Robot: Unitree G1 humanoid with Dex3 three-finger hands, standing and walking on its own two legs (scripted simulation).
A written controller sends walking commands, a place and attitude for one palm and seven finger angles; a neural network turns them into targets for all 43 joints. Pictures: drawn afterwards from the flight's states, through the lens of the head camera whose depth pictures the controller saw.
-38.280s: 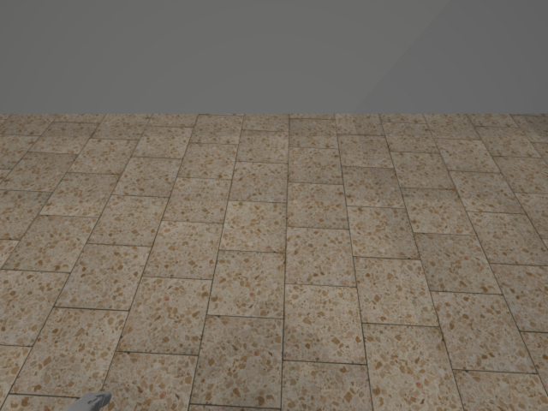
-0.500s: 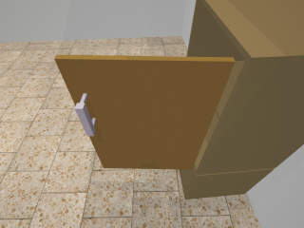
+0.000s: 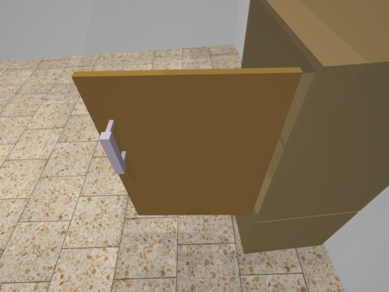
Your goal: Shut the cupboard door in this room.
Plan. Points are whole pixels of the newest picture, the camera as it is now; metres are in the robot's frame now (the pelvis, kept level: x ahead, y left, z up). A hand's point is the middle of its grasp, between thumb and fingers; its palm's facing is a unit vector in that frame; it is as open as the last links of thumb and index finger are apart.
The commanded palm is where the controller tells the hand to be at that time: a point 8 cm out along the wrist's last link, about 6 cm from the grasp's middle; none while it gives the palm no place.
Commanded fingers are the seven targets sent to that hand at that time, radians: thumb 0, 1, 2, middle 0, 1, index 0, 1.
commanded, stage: come to a stop and stand still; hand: left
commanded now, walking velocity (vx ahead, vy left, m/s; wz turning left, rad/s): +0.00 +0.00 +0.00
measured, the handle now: (116, 147) +0.40 +0.21 +0.07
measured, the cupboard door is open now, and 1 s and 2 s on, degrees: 84 84 84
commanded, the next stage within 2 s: look again from close up in 0.38 s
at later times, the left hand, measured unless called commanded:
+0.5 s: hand out of the picture +0.02 +0.16 -0.17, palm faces +0.01 -0.98 -0.22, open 7.3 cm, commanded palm none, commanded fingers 0.00 0.90 0.90 -0.20 -0.30 -0.20 -0.30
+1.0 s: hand out of the picture +0.01 +0.15 -0.17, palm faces +0.02 -0.98 -0.21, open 7.3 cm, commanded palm none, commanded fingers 0.00 0.90 0.90 -0.20 -0.30 -0.20 -0.30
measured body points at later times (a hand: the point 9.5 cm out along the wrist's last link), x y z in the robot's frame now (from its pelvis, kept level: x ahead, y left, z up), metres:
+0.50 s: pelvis +0.01 -0.01 +0.00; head +0.03 -0.03 +0.45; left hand +0.02 +0.21 -0.15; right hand +0.00 -0.23 -0.17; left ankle -0.05 +0.09 -0.74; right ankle +0.00 -0.11 -0.74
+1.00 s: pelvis +0.01 -0.03 +0.00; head +0.03 -0.04 +0.45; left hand +0.01 +0.20 -0.15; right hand +0.00 -0.24 -0.16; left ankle -0.05 +0.09 -0.74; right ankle +0.00 -0.11 -0.74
